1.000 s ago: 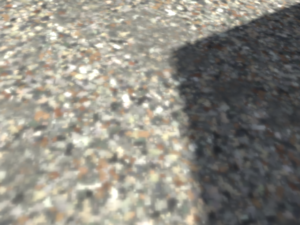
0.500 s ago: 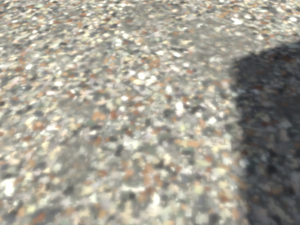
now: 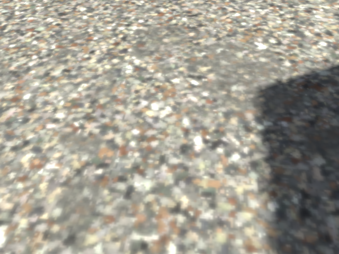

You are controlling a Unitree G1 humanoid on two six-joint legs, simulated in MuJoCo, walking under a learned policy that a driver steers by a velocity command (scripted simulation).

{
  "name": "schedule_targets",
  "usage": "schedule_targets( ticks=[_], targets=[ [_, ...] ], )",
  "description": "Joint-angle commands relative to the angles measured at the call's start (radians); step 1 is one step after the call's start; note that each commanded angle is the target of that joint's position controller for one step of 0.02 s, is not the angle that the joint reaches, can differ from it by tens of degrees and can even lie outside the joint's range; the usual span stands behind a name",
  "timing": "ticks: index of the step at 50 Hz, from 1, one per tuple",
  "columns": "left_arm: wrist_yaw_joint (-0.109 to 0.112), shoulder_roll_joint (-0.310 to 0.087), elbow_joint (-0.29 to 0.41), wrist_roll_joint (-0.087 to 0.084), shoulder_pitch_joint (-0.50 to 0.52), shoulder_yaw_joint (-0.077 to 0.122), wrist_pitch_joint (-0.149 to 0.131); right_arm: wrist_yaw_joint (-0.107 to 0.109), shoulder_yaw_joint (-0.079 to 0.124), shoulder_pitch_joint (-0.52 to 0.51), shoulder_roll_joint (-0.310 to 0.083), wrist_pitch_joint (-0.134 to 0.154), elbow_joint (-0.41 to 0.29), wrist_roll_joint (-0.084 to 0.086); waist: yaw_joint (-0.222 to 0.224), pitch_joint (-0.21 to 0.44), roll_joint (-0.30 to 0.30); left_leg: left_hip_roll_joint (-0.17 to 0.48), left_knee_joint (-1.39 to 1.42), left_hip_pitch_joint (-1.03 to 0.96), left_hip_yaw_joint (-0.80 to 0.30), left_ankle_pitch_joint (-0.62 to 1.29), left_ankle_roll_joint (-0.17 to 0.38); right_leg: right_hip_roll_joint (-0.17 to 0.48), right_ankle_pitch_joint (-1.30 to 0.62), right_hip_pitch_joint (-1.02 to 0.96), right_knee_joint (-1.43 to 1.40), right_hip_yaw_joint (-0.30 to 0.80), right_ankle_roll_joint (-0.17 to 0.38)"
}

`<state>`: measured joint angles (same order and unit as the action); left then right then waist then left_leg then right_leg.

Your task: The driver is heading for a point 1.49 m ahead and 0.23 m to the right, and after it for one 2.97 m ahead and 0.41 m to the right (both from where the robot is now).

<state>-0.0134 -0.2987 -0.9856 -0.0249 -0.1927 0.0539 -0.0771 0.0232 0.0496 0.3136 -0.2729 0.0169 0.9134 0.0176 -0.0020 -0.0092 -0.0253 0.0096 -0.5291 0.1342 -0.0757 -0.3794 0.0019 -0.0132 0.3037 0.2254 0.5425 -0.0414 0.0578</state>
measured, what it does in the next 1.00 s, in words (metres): walks ahead: left foot, then right foot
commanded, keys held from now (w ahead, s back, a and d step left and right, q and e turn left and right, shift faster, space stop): w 1.00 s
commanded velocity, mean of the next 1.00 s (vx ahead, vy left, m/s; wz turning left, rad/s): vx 0.46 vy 0.00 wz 0.00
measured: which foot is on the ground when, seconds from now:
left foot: down 0.00-0.00, up 0.02-0.44, down 0.46-1.00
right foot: down 0.00-0.48, up 0.50-0.96, down 0.98-1.00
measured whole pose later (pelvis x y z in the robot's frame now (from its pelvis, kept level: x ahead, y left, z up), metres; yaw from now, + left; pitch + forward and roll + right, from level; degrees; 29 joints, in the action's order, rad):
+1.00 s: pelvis +0.53 +0.00 -0.01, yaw -1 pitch +2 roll +2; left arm -0.04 -0.26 -0.80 -0.01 -0.02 0.03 -0.10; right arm 0.01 0.06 0.39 -0.29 0.05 0.97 0.01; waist -0.06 -0.03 0.01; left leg -0.01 -0.40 -0.05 0.04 -0.45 0.01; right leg 0.03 0.05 0.49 0.51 -0.03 0.06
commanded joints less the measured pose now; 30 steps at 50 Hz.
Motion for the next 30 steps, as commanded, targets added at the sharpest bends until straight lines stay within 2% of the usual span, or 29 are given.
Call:
schedule_targets(
  ticks=[1, 2, 3, 5, 6, 7, 9, 12, 15, 17, 19, 20, 21, 22, 23, 24, 25, 26, 27, 28, 29, 30],
  targets=[
    [-0.012, -0.254, -0.055, 0.016, -0.301, 0.057, -0.019, 0.004, 0.007, -0.179, -0.057, 0.043, -0.163, 0.005, 0.137, 0.01, 0.353, -0.086, -0.393, 0.558, 0.035, -0.194, 0.015, 0.377, 0.23, -0.406, -0.382, 0.717, 0.206],
    [-0.014, -0.186, -0.034, 0.022, -0.218, 0.034, -0.032, 0.005, 0.023, -0.161, -0.12, 0.056, -0.15, 0.03, 0.093, -0.06, 0.222, -0.018, -0.548, 0.636, -0.044, -0.198, 0.028, 0.41, 0.332, -0.349, -0.402, 0.749, 0.238],
    [-0.01, -0.133, -0.009, 0.017, -0.155, 0.02, -0.04, -0.004, 0.027, -0.147, -0.131, 0.067, -0.138, 0.037, 0.067, -0.116, 0.172, 0.027, -0.586, 0.68, -0.055, -0.087, 0.047, 0.367, 0.322, -0.325, -0.401, 0.643, 0.206],
    [-0.01, -0.115, 0.01, 0.015, -0.118, 0.009, -0.042, -0.013, 0.032, -0.158, -0.124, 0.079, -0.126, 0.014, 0.05, -0.119, 0.122, 0.085, -0.547, 0.69, -0.013, 0.072, 0.053, 0.3, 0.112, -0.326, -0.404, 0.467, 0.146],
    [-0.009, -0.09, 0.008, 0.019, -0.133, -0.001, -0.037, -0.021, 0.034, -0.176, -0.116, 0.08, -0.13, 0.004, 0.052, -0.1, 0.118, 0.1, -0.511, 0.652, 0.002, 0.129, 0.046, 0.265, -0.011, -0.316, -0.405, 0.385, 0.123],
    [-0.007, -0.082, 0.002, 0.021, -0.158, -0.005, -0.032, -0.029, 0.032, -0.185, -0.099, 0.078, -0.133, 0.0, 0.056, -0.082, 0.127, 0.1, -0.478, 0.629, 0.025, 0.167, 0.034, 0.243, -0.125, -0.317, -0.404, 0.326, 0.118],
    [0.004, -0.097, -0.007, 0.021, -0.195, -0.005, -0.022, -0.038, 0.024, -0.227, -0.067, 0.073, -0.151, -0.003, 0.066, -0.071, 0.112, 0.091, -0.397, 0.623, 0.063, 0.218, 0.002, 0.224, -0.303, -0.316, -0.405, 0.248, 0.127],
    [0.02, -0.124, -0.004, 0.024, -0.205, -0.004, -0.01, -0.045, 0.004, -0.336, -0.027, 0.072, -0.195, 0.001, 0.086, -0.096, 0.098, 0.067, -0.188, 0.549, 0.099, 0.329, -0.024, 0.197, -0.356, -0.234, -0.43, 0.167, 0.121],
    [0.026, -0.134, -0.016, 0.018, -0.253, -0.002, -0.008, -0.057, -0.004, -0.421, -0.03, 0.074, -0.227, 0.009, 0.107, -0.13, 0.106, 0.038, -0.059, 0.47, 0.123, 0.419, -0.019, 0.21, -0.332, -0.192, -0.46, 0.139, 0.126],
    [0.026, -0.131, -0.025, 0.009, -0.268, 0.001, -0.004, -0.065, -0.004, -0.449, -0.043, 0.077, -0.244, 0.013, 0.095, -0.146, 0.11, 0.036, -0.012, 0.467, 0.105, 0.425, 0.004, 0.24, -0.37, -0.236, -0.448, 0.132, 0.122],
    [0.027, -0.14, -0.023, 0.006, -0.258, 0.009, 0.002, -0.073, 0.004, -0.441, -0.071, 0.081, -0.251, 0.012, 0.061, -0.126, 0.111, 0.029, 0.018, 0.439, 0.096, 0.391, 0.038, 0.269, -0.495, -0.304, -0.396, 0.121, 0.104],
    [0.028, -0.152, -0.017, 0.008, -0.246, 0.015, 0.005, -0.073, 0.013, -0.405, -0.093, 0.082, -0.245, 0.01, 0.031, -0.089, 0.122, 0.009, 0.018, 0.378, 0.105, 0.363, 0.056, 0.274, -0.652, -0.33, -0.341, 0.111, 0.093],
    [0.028, -0.165, -0.012, 0.012, -0.234, 0.02, 0.012, -0.068, 0.027, -0.329, -0.121, 0.08, -0.227, 0.008, -0.015, -0.026, 0.14, -0.02, 0.008, 0.272, 0.126, 0.333, 0.078, 0.27, -0.843, -0.345, -0.244, 0.097, 0.082],
    [0.029, -0.158, -0.005, 0.018, -0.221, 0.019, 0.022, -0.06, 0.049, -0.171, -0.157, 0.076, -0.179, 0.009, -0.098, 0.073, 0.137, -0.049, 0.016, 0.073, 0.148, 0.332, 0.108, 0.233, -0.958, -0.31, -0.062, 0.066, 0.059],
    [0.031, -0.138, 0.012, 0.03, -0.221, 0.008, 0.026, -0.047, 0.066, 0.01, -0.196, 0.069, -0.133, 0.005, -0.172, 0.193, 0.107, 0.044, -0.021, -0.226, 0.049, 0.311, 0.153, 0.197, -0.795, -0.122, 0.187, 0.057, 0.033],
    [0.017, 0.011, 0.032, 0.033, -0.357, -0.033, 0.009, -0.046, 0.087, 0.119, -0.293, 0.065, -0.103, -0.017, -0.11, 0.376, -0.161, 0.323, 0.04, -0.61, -0.443, 0.068, 0.323, 0.013, -0.204, 0.272, 0.611, 0.035, -0.032],
    [0.009, -0.028, 0.016, 0.011, -0.324, -0.027, -0.02, -0.051, 0.06, 0.111, -0.205, 0.065, -0.096, -0.011, -0.124, 0.411, -0.187, 0.382, 0.241, -0.582, -0.713, -0.087, 0.344, -0.034, 0.252, 0.389, 0.762, 0.175, -0.02],
    [0.004, -0.125, 0.062, -0.021, -0.205, 0.002, -0.038, -0.052, 0.042, 0.007, -0.159, 0.071, -0.104, -0.005, -0.103, 0.2, -0.146, 0.343, 0.275, -0.416, -0.571, -0.111, 0.282, 0.028, 0.204, 0.483, 0.813, 0.171, 0.0],
    [0.008, -0.131, 0.081, -0.028, -0.138, 0.003, -0.047, -0.053, 0.034, -0.08, -0.132, 0.077, -0.119, -0.007, -0.071, 0.093, -0.071, 0.305, 0.304, -0.248, -0.428, -0.021, 0.254, 0.082, 0.107, 0.466, 0.774, 0.142, 0.01],
    [0.014, -0.117, 0.083, -0.016, -0.115, 0.007, -0.045, -0.058, 0.026, -0.133, -0.104, 0.083, -0.122, -0.015, -0.037, 0.029, -0.021, 0.264, 0.333, -0.111, -0.315, 0.099, 0.238, 0.121, 0.037, 0.429, 0.71, 0.124, 0.004],
    [0.018, -0.1, 0.077, -0.003, -0.138, 0.011, -0.034, -0.061, 0.02, -0.164, -0.084, 0.091, -0.123, -0.025, 0.002, 0.014, -0.042, 0.224, 0.358, -0.024, -0.233, 0.179, 0.222, 0.154, -0.012, 0.36, 0.661, 0.131, -0.001],
    [0.019, -0.075, 0.07, 0.003, -0.161, 0.008, -0.02, -0.064, 0.019, -0.175, -0.077, 0.093, -0.118, -0.026, 0.023, 0.013, -0.053, 0.205, 0.385, 0.03, -0.193, 0.207, 0.223, 0.165, -0.031, 0.313, 0.636, 0.131, -0.009]
  ],
)
Keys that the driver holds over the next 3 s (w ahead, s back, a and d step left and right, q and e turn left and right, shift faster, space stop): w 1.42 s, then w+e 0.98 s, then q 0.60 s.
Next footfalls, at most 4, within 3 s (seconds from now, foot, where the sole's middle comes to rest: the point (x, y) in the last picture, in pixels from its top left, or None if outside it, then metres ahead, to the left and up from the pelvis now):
0.46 left None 0.39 0.13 -0.77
0.98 right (209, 213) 0.70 -0.11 -0.77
1.52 left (156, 156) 1.01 0.12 -0.77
2.08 right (211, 119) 1.25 -0.17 -0.77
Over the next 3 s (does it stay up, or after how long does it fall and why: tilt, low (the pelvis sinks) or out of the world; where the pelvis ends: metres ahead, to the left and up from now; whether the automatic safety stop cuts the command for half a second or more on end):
stays up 1.46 -0.17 0.00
